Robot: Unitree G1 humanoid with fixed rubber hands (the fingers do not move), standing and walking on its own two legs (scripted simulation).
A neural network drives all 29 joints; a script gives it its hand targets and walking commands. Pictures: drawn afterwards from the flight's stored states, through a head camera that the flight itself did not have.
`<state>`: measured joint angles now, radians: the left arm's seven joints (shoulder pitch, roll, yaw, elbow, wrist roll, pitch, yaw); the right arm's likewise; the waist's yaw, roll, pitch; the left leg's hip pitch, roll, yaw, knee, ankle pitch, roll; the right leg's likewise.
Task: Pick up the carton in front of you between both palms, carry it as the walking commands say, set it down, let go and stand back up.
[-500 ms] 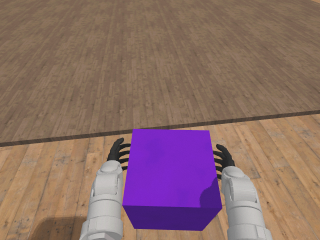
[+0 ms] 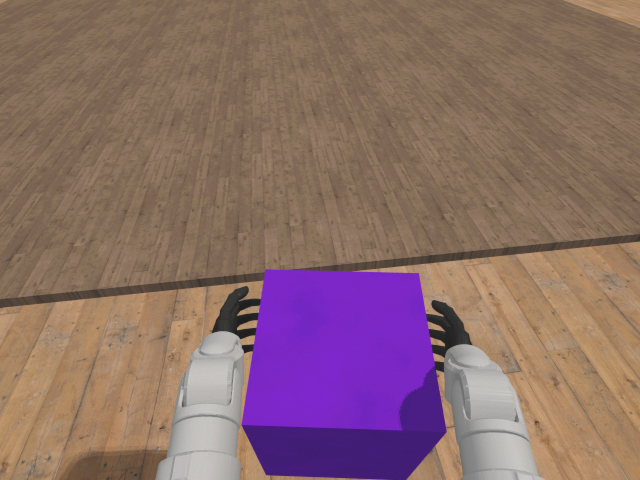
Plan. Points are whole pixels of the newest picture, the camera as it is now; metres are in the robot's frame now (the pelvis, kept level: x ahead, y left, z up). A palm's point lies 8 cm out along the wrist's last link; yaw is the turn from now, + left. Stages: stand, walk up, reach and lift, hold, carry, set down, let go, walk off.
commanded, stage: reach and lift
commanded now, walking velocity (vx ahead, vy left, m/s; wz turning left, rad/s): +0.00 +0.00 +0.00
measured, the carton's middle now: (338, 379) +0.29 +0.00 -0.05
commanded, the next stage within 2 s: hold in 0.12 s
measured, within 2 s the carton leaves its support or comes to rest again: neither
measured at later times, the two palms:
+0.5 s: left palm (219, 347) +0.28 +0.15 +0.05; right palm (460, 359) +0.27 -0.15 +0.04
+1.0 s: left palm (202, 322) +0.31 +0.18 +0.07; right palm (437, 323) +0.31 -0.12 +0.07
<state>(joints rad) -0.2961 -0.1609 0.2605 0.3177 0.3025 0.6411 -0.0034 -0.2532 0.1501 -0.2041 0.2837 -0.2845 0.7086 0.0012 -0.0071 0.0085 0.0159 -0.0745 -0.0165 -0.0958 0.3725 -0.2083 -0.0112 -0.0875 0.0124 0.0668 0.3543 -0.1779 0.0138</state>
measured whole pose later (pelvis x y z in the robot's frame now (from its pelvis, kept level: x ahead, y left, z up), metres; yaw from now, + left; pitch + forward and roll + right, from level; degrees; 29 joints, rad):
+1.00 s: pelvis +0.02 +0.01 -0.01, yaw +2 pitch +1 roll +0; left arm -0.25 -0.15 0.19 0.04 0.24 0.81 0.03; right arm -0.23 0.15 -0.15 0.06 -0.19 0.86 -0.03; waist -0.02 -0.04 -0.12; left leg -0.25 -0.01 0.03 0.51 -0.27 0.01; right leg -0.27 -0.03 0.02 0.56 -0.34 0.00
